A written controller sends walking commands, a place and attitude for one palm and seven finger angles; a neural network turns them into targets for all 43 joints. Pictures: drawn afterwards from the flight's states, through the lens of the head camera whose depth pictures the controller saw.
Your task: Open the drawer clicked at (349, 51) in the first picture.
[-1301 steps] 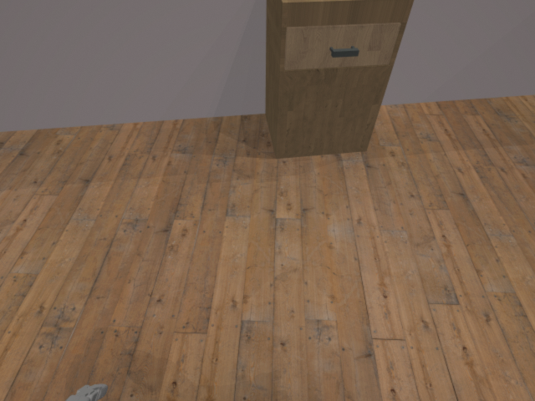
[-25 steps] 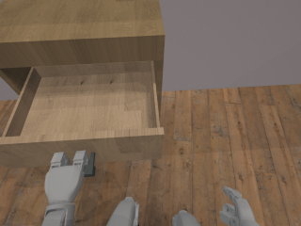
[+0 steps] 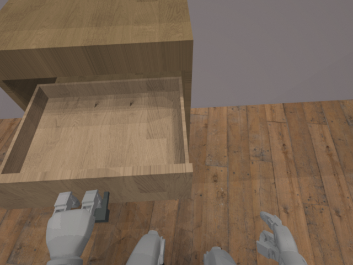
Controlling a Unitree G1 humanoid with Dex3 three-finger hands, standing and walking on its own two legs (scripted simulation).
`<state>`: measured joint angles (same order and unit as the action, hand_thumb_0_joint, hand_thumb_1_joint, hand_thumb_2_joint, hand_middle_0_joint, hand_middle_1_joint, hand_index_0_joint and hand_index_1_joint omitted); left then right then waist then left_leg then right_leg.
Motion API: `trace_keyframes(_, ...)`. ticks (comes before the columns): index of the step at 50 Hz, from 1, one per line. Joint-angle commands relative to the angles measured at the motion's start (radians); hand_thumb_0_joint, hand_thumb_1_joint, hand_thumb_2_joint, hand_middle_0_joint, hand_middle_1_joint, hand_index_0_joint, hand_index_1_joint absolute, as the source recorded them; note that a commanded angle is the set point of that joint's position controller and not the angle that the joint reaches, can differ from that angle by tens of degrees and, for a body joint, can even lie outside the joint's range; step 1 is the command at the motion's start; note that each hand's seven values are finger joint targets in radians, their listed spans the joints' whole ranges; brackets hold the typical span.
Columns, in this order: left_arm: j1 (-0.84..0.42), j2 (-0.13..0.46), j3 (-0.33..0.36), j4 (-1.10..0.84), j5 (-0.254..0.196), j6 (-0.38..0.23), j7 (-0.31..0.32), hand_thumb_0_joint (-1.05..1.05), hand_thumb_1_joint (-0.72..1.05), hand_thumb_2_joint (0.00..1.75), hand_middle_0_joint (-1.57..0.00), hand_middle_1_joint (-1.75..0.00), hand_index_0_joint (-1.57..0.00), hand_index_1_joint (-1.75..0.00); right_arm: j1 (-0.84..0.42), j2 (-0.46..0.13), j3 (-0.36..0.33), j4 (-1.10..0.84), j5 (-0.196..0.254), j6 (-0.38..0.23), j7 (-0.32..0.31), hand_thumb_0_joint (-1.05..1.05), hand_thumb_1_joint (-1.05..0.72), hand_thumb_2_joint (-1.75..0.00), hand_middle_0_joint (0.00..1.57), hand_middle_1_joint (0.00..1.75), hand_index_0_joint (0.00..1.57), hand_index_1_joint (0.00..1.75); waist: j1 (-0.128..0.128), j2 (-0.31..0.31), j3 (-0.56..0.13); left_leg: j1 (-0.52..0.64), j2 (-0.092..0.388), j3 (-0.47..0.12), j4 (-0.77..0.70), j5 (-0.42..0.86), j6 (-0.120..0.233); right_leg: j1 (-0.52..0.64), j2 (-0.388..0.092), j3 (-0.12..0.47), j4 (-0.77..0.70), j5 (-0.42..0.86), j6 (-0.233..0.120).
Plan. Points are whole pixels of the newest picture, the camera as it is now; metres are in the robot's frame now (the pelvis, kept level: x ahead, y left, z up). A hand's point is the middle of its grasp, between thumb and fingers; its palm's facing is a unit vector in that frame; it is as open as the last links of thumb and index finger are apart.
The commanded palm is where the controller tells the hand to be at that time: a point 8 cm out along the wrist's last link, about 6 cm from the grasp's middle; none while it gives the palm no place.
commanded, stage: pull the drawer open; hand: left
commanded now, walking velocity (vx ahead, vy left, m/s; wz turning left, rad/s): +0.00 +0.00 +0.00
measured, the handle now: (83, 206) +0.24 +0.24 -0.03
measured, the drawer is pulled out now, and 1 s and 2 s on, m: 0.30 0.29 0.29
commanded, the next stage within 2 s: open the thumb to release the handle in 0.18 s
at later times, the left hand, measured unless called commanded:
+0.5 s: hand (85, 223) +0.21 +0.24 -0.05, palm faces +0.01 -0.02 -1.00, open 6.5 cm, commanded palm +0.18 +0.25 -0.01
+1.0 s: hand (85, 226) +0.20 +0.23 -0.05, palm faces -0.03 -0.06 -1.00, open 13.5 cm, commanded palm +0.18 +0.24 +0.00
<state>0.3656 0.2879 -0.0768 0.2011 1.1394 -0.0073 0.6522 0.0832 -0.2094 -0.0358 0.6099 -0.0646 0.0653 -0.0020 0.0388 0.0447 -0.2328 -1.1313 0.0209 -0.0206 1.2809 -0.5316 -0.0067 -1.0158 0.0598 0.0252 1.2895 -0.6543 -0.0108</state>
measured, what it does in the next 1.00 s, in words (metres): stands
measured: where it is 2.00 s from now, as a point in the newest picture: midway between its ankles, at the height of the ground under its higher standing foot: outside the picture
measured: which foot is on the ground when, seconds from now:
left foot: down 0.00-1.00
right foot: down 0.00-1.00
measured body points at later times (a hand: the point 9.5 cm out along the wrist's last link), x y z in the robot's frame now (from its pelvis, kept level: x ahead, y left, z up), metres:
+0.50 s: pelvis -0.01 -0.01 -0.01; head +0.08 -0.02 +0.44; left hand +0.21 +0.23 +0.00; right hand +0.19 -0.23 -0.13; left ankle +0.04 +0.12 -0.62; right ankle -0.02 -0.12 -0.62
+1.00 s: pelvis -0.02 -0.01 +0.00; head +0.06 -0.02 +0.45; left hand +0.20 +0.23 +0.01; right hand +0.17 -0.24 -0.12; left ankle +0.04 +0.12 -0.62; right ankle -0.02 -0.12 -0.62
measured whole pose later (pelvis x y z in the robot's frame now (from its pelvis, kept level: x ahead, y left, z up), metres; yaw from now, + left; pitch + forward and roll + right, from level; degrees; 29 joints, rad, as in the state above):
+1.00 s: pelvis -0.02 -0.01 +0.00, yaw +0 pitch +20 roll -1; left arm 0.25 0.28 -0.07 0.29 1.10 0.03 0.64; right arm 0.10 -0.21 -0.05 0.66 -0.04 0.05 -0.04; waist 0.03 0.05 -0.21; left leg -1.11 0.02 -0.03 1.25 -0.49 -0.02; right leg -1.01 0.06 0.02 1.27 -0.62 -0.02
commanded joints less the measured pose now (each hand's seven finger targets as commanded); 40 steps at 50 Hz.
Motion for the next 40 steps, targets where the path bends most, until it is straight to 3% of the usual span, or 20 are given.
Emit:
trace_keyframes(1, 0.15, 0.131, 0.129, -0.089, -0.029, 0.005, 0.027, 0.0, 0.9, 0.9, -0.4, -1.35, -0.4, -1.35, -0.067, -0.109, -0.033, -0.147, 0.0, -0.039, -0.006, 0.0, -0.9, -0.9, 0.2, 0.3, 0.2, 0.3, 0.039, -0.054, -0.215, 0.304, -0.039, 0.014, -0.117, 0.28, 0.035, 0.064, 0.001, -0.025, -0.196, 0.43, -0.043)
trace_keyframes(7, 0.1, 0.144, 0.132, -0.099, -0.025, 0.01, 0.029, 0.0, 0.9, 0.9, -0.4, -1.35, -0.4, -1.35, -0.077, -0.112, -0.032, -0.145, 0.002, -0.03, -0.007, 0.0, -0.9, -0.9, 0.2, 0.3, 0.2, 0.3, 0.033, -0.052, -0.217, 0.3, -0.04, 0.015, -0.115, 0.251, 0.036, 0.041, 0.0, -0.021, -0.201, 0.383, -0.041)
trace_keyframes(13, 0.115, 0.142, 0.134, -0.104, -0.032, 0.014, 0.028, 0.0, 0.9, 0.9, -0.4, -1.35, -0.4, -1.35, -0.066, -0.109, -0.036, -0.147, 0.003, -0.036, -0.013, 0.0, -0.9, -0.9, 0.2, 0.3, 0.2, 0.3, 0.036, -0.058, -0.238, 0.308, -0.04, 0.017, -0.114, 0.272, 0.035, 0.065, 0.0, -0.019, -0.198, 0.424, -0.041)
trace_keyframes(14, -0.198, 0.216, 0.174, -0.076, -0.015, 0.016, 0.043, 0.0, 0.9, 0.9, -0.4, -1.35, -0.4, -1.35, -0.053, -0.118, -0.033, -0.096, 0.002, -0.033, -0.027, 0.0, -0.9, -0.9, 0.2, 0.3, 0.2, 0.3, -0.039, -0.084, -0.199, 0.263, -0.028, 0.008, -0.08, 0.235, 0.041, -0.008, -0.008, -0.022, -0.202, 0.393, -0.029)
trace_keyframes(15, -0.231, 0.221, 0.192, -0.079, -0.005, 0.004, 0.051, 0.0, 0.83, 0.87, -0.4, -1.34, -0.4, -1.34, -0.058, -0.119, -0.038, -0.093, 0.001, -0.038, -0.037, 0.0, -0.9, -0.9, 0.2, 0.3, 0.2, 0.3, -0.015, -0.078, -0.229, 0.255, -0.033, 0.013, -0.076, 0.206, 0.04, -0.007, -0.01, -0.017, -0.195, 0.343, -0.024)
trace_keyframes(17, -0.163, 0.191, 0.173, -0.024, -0.01, 0.006, 0.054, 0.0, 0.69, 0.81, -0.38, -1.33, -0.38, -1.33, -0.057, -0.113, -0.04, -0.087, 0.005, -0.05, -0.043, 0.0, -0.9, -0.9, 0.2, 0.3, 0.2, 0.3, -0.001, -0.066, -0.238, 0.269, -0.038, 0.019, -0.082, 0.203, 0.041, 0.004, -0.007, -0.015, -0.209, 0.335, -0.028)
trace_keyframes(22, -0.158, 0.203, 0.169, -0.01, -0.032, 0.044, 0.043, 0.0, 0.34, 0.66, -0.36, -1.29, -0.36, -1.29, -0.059, -0.111, -0.04, -0.078, 0.017, -0.049, -0.047, 0.0, -0.9, -0.9, 0.2, 0.3, 0.2, 0.3, 0.018, -0.058, -0.274, 0.287, -0.043, 0.029, -0.111, 0.216, 0.039, 0.074, -0.006, 0.001, -0.234, 0.358, -0.029)
trace_keyframes(25, -0.141, 0.208, 0.172, 0.017, -0.042, 0.058, 0.026, 0.0, 0.13, 0.57, -0.35, -1.27, -0.35, -1.27, -0.065, -0.108, -0.034, -0.074, 0.023, -0.046, -0.053, 0.0, -0.9, -0.9, 0.2, 0.3, 0.2, 0.3, 0.02, -0.091, -0.258, 0.265, -0.045, 0.035, -0.12, 0.209, 0.039, 0.108, -0.007, 0.018, -0.25, 0.373, -0.025)
trace_keyframes(28, -0.167, 0.206, 0.161, 0.03, -0.039, 0.053, 0.018, 0.0, -0.08, 0.48, -0.33, -1.24, -0.33, -1.24, -0.054, -0.109, -0.033, -0.074, 0.024, -0.049, -0.056, 0.0, -0.9, -0.9, 0.2, 0.3, 0.2, 0.3, 0.008, -0.076, -0.211, 0.257, -0.043, 0.033, -0.129, 0.189, 0.04, 0.093, -0.005, 0.013, -0.264, 0.339, -0.027)
trace_keyframes(30, -0.164, 0.216, 0.177, 0.04, -0.04, 0.04, 0.019, 0.0, -0.22, 0.42, -0.32, -1.23, -0.32, -1.23, -0.062, -0.108, -0.032, -0.068, 0.022, -0.052, -0.058, 0.0, -0.9, -0.9, 0.2, 0.3, 0.2, 0.3, 0.015, -0.086, -0.226, 0.243, -0.044, 0.038, -0.12, 0.183, 0.04, 0.099, -0.01, 0.021, -0.261, 0.343, -0.023)
trace_keyframes(31, -0.146, 0.205, 0.172, 0.061, -0.043, 0.036, 0.018, 0.0, -0.29, 0.39, -0.32, -1.22, -0.32, -1.22, -0.051, -0.107, -0.035, -0.071, 0.02, -0.056, -0.058, 0.0, -0.9, -0.9, 0.2, 0.3, 0.2, 0.3, 0.01, -0.097, -0.19, 0.23, -0.043, 0.035, -0.119, 0.177, 0.041, 0.096, -0.007, 0.021, -0.267, 0.345, -0.026)
trace_keyframes(34, -0.192, 0.227, 0.192, 0.059, -0.041, 0.02, 0.023, 0.0, -0.5, 0.3, -0.3, -1.2, -0.3, -1.2, -0.05, -0.112, -0.037, -0.067, 0.02, -0.061, -0.057, 0.0, -0.9, -0.9, 0.2, 0.3, 0.2, 0.3, 0.008, -0.078, -0.193, 0.226, -0.041, 0.032, -0.118, 0.16, 0.04, 0.076, -0.007, 0.018, -0.264, 0.299, -0.028)
trace_keyframes(38, -0.176, 0.204, 0.173, 0.057, -0.036, 0.017, 0.033, 0.0, -0.5, 0.3, -0.3, -1.2, -0.3, -1.2, -0.054, -0.11, -0.042, -0.073, 0.021, -0.063, -0.053, 0.0, -0.9, -0.9, 0.2, 0.3, 0.2, 0.3, 0.014, -0.067, -0.202, 0.233, -0.043, 0.036, -0.116, 0.154, 0.041, 0.064, -0.007, 0.017, -0.262, 0.278, -0.028)
trace_keyframes(40, -0.189, 0.226, 0.193, 0.059, -0.033, 0.023, 0.037, 0.0, -0.5, 0.3, -0.3, -1.2, -0.3, -1.2, -0.058, -0.114, -0.04, -0.068, 0.023, -0.056, -0.052, 0.0, -0.9, -0.9, 0.2, 0.3, 0.2, 0.3, 0.02, -0.065, -0.216, 0.239, -0.044, 0.034, -0.12, 0.161, 0.039, 0.06, -0.005, 0.016, -0.255, 0.273, -0.029)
